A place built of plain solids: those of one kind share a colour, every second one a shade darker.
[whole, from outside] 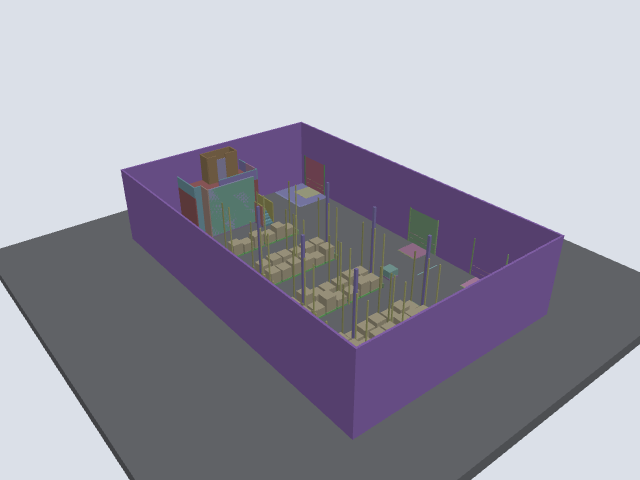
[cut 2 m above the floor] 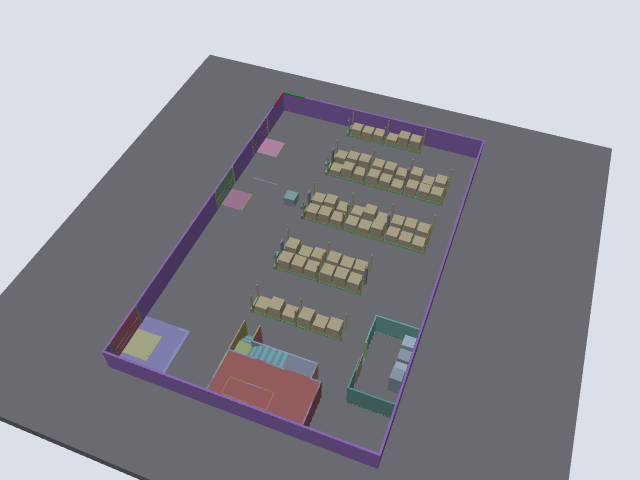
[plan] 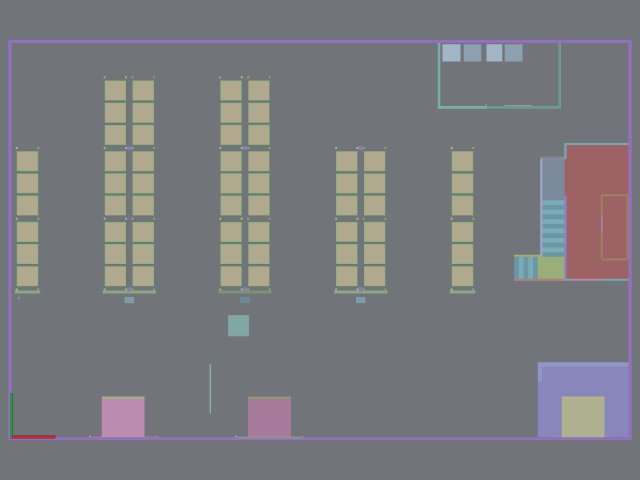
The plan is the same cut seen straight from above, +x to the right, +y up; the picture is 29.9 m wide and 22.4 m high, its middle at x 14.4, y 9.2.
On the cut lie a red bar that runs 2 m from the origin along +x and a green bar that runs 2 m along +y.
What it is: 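Racking aisles and the goods-in floor of a storage hall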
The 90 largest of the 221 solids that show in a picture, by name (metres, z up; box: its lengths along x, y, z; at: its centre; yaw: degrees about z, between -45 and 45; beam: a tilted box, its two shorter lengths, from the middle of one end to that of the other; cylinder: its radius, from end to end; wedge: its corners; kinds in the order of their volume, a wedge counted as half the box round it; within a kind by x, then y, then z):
{
 "wall_1": {"box": [0.15, 18.69, 6.59], "at": [-0.07, 9.2, 3.24]},
 "wall_2": {"box": [29.1, 0.15, 6.59], "at": [14.4, -0.07, 3.24]},
 "wall_3": {"box": [29.1, 0.15, 6.59], "at": [14.4, 18.47, 3.24]},
 "wall_4": {"box": [0.15, 18.69, 6.59], "at": [28.88, 9.2, 3.24]},
 "mezz_deck_1": {"box": [3.0, 6.44, 3.65], "at": [27.3, 10.51, 1.77]},
 "row_load_1": {"box": [0.95, 0.89, 0.76], "at": [0.75, 7.51, 0.52]},
 "row_load_2": {"box": [0.95, 0.89, 0.72], "at": [0.75, 8.54, 0.5]},
 "row_load_3": {"box": [0.95, 0.89, 0.75], "at": [0.75, 9.58, 0.51]},
 "row_load_4": {"box": [0.95, 0.89, 1.14], "at": [0.75, 11.84, 0.71]},
 "row_load_5": {"box": [0.95, 0.89, 1.07], "at": [0.75, 12.88, 0.67]},
 "row_load_6": {"box": [0.95, 0.89, 0.91], "at": [4.85, 7.51, 0.59]},
 "row_load_7": {"box": [0.95, 0.89, 1.14], "at": [4.85, 8.54, 0.71]},
 "row_load_8": {"box": [0.95, 0.89, 1.2], "at": [4.85, 9.58, 0.74]},
 "row_load_9": {"box": [0.95, 0.89, 1.03], "at": [4.85, 10.81, 0.65]},
 "row_load_10": {"box": [0.95, 0.89, 1.05], "at": [4.85, 11.84, 0.66]},
 "row_load_11": {"box": [0.95, 0.89, 0.71], "at": [4.85, 12.88, 0.49]},
 "row_load_12": {"box": [0.95, 0.89, 1.21], "at": [4.85, 14.11, 0.74]},
 "row_load_13": {"box": [0.95, 0.89, 1.03], "at": [4.85, 16.18, 0.66]},
 "row_load_14": {"box": [0.95, 0.89, 1.07], "at": [6.15, 8.54, 0.67]},
 "row_load_15": {"box": [0.95, 0.89, 0.82], "at": [6.15, 9.58, 0.55]},
 "row_load_16": {"box": [0.95, 0.89, 1.01], "at": [6.15, 10.81, 0.64]},
 "row_load_17": {"box": [0.95, 0.89, 0.84], "at": [6.15, 11.84, 0.56]},
 "row_load_18": {"box": [0.95, 0.89, 0.92], "at": [6.15, 14.11, 0.6]},
 "row_load_19": {"box": [0.95, 0.89, 0.85], "at": [6.15, 15.14, 0.57]},
 "row_load_20": {"box": [0.95, 0.89, 0.88], "at": [6.15, 16.18, 0.58]},
 "row_load_21": {"box": [0.95, 0.89, 0.87], "at": [10.25, 7.51, 0.57]},
 "row_load_22": {"box": [0.95, 0.89, 1.06], "at": [10.25, 8.54, 0.67]},
 "row_load_23": {"box": [0.95, 0.89, 0.63], "at": [10.25, 10.81, 0.46]},
 "row_load_24": {"box": [0.95, 0.89, 1.16], "at": [10.25, 11.84, 0.72]},
 "row_load_25": {"box": [0.95, 0.89, 0.64], "at": [10.25, 12.88, 0.46]},
 "row_load_26": {"box": [0.95, 0.89, 0.83], "at": [10.25, 14.11, 0.56]},
 "row_load_27": {"box": [0.95, 0.89, 0.9], "at": [10.25, 15.14, 0.59]},
 "row_load_28": {"box": [0.95, 0.89, 0.77], "at": [10.25, 16.18, 0.53]},
 "row_load_29": {"box": [0.95, 0.89, 0.87], "at": [11.55, 7.51, 0.58]},
 "row_load_30": {"box": [0.95, 0.89, 0.99], "at": [11.55, 8.54, 0.64]},
 "row_load_31": {"box": [0.95, 0.89, 0.76], "at": [11.55, 9.58, 0.52]},
 "row_load_32": {"box": [0.95, 0.89, 0.77], "at": [11.55, 10.81, 0.53]},
 "row_load_33": {"box": [0.95, 0.89, 0.72], "at": [11.55, 11.84, 0.5]},
 "row_load_34": {"box": [0.95, 0.89, 1.17], "at": [11.55, 12.88, 0.73]},
 "row_load_35": {"box": [0.95, 0.89, 0.83], "at": [11.55, 14.11, 0.55]},
 "row_load_36": {"box": [0.95, 0.89, 0.68], "at": [11.55, 15.14, 0.48]},
 "row_load_37": {"box": [0.95, 0.89, 1.17], "at": [15.65, 7.51, 0.72]},
 "row_load_38": {"box": [0.95, 0.89, 0.7], "at": [15.65, 8.54, 0.49]},
 "row_load_39": {"box": [0.95, 0.89, 0.92], "at": [15.65, 9.58, 0.6]},
 "row_load_40": {"box": [0.95, 0.89, 1.02], "at": [15.65, 10.81, 0.65]},
 "row_load_41": {"box": [0.95, 0.89, 0.92], "at": [15.65, 11.84, 0.6]},
 "row_load_42": {"box": [0.95, 0.89, 0.99], "at": [15.65, 12.88, 0.63]},
 "row_load_43": {"box": [0.95, 0.89, 1.07], "at": [16.95, 7.51, 0.67]},
 "row_load_44": {"box": [0.95, 0.89, 1.05], "at": [16.95, 8.54, 0.66]},
 "row_load_45": {"box": [0.95, 0.89, 0.95], "at": [16.95, 9.58, 0.61]},
 "row_load_46": {"box": [0.95, 0.89, 1.11], "at": [16.95, 10.81, 0.7]},
 "row_load_47": {"box": [0.95, 0.89, 1.17], "at": [16.95, 11.84, 0.73]},
 "row_load_48": {"box": [0.95, 0.89, 1.02], "at": [16.95, 12.88, 0.65]},
 "row_load_49": {"box": [0.95, 0.89, 0.7], "at": [21.05, 7.51, 0.49]},
 "row_load_50": {"box": [0.95, 0.89, 1.17], "at": [21.05, 8.54, 0.72]},
 "row_load_51": {"box": [0.95, 0.89, 0.77], "at": [21.05, 9.58, 0.52]},
 "row_load_52": {"box": [0.95, 0.89, 1.11], "at": [21.05, 10.81, 0.7]},
 "row_load_53": {"box": [0.95, 0.89, 0.75], "at": [21.05, 11.84, 0.52]},
 "row_load_54": {"box": [0.95, 0.89, 1.0], "at": [21.05, 12.88, 0.64]},
 "mezz_landing_1": {"box": [1.02, 1.92, 3.65], "at": [25.29, 12.01, 1.77]},
 "mezz_steps_1": {"box": [1.02, 0.22, 2.32], "at": [25.29, 9.62, 1.11]},
 "mezz_steps_2": {"box": [1.02, 0.22, 2.51], "at": [25.29, 9.84, 1.21]},
 "mezz_steps_3": {"box": [1.02, 0.22, 2.7], "at": [25.29, 10.06, 1.3]},
 "mezz_steps_4": {"box": [1.02, 0.22, 2.89], "at": [25.29, 10.28, 1.39]},
 "mezz_steps_5": {"box": [1.02, 0.22, 3.08], "at": [25.29, 10.5, 1.49]},
 "mezz_steps_6": {"box": [1.02, 0.22, 3.27], "at": [25.29, 10.72, 1.58]},
 "mezz_steps_7": {"box": [1.02, 0.22, 3.46], "at": [25.29, 10.94, 1.68]},
 "office_1": {"box": [0.1, 1.2, 6.15], "at": [27.55, 8.89, 3.02]},
 "office_2": {"box": [0.1, 0.9, 6.15], "at": [27.55, 10.84, 3.02]},
 "office_3": {"box": [1.2, 0.1, 6.15], "at": [28.15, 8.29, 3.02]},
 "office_4": {"box": [1.2, 0.1, 6.15], "at": [28.15, 11.29, 3.02]},
 "office_5": {"box": [0.1, 3.0, 6.15], "at": [28.75, 9.79, 3.02]},
 "mezz_par_whole_1": {"box": [0.1, 3.88, 4.65], "at": [25.85, 9.33, 2.27]},
 "mezz_par_whole_2": {"box": [3.0, 0.1, 4.65], "at": [27.3, 13.68, 2.27]},
 "mezz_par_whole_3": {"box": [1.2, 0.1, 4.65], "at": [28.2, 7.34, 2.27]},
 "room_stock_1": {"box": [0.83, 0.8, 1.15], "at": [20.54, 17.93, 0.53]},
 "room_stock_2": {"box": [0.82, 0.8, 0.94], "at": [21.51, 17.93, 0.42]},
 "room_stock_3": {"box": [0.75, 0.8, 1.04], "at": [22.54, 17.93, 0.47]},
 "room_stock_4": {"box": [0.83, 0.8, 1.72], "at": [23.44, 17.93, 0.81]},
 "room_wall_1": {"box": [0.1, 2.95, 2.55], "at": [19.95, 16.92, 1.23]},
 "room_wall_2": {"box": [2.22, 0.1, 2.55], "at": [21.01, 15.39, 1.23]},
 "room_wall_3": {"box": [2.22, 0.1, 2.55], "at": [24.53, 15.39, 1.23]},
 "room_wall_4": {"box": [0.1, 2.95, 2.55], "at": [25.59, 16.92, 1.23]},
 "mezz_par_1": {"box": [0.1, 3.88, 4.61], "at": [25.85, 9.33, 2.25]},
 "mezz_par_2": {"box": [1.2, 0.1, 4.61], "at": [28.2, 7.34, 2.25]},
 "mezz_cheek_whole_1": {"box": [0.1, 4.56, 4.65], "at": [24.73, 10.69, 2.27]},
 "mezz_cheek_1": {"box": [0.1, 4.56, 4.61], "at": [24.73, 10.69, 2.25]},
 "mezz_quarter_1": {"box": [1.24, 1.03, 1.19], "at": [25.18, 7.9, 0.54]},
 "dock_deck_1": {"box": [4.24, 3.5, 0.06], "at": [26.68, 1.75, -0.02]},
 "mezz_gate_1": {"box": [1.5, 0.1, 4.65], "at": [26.85, 7.34, 2.27]}
}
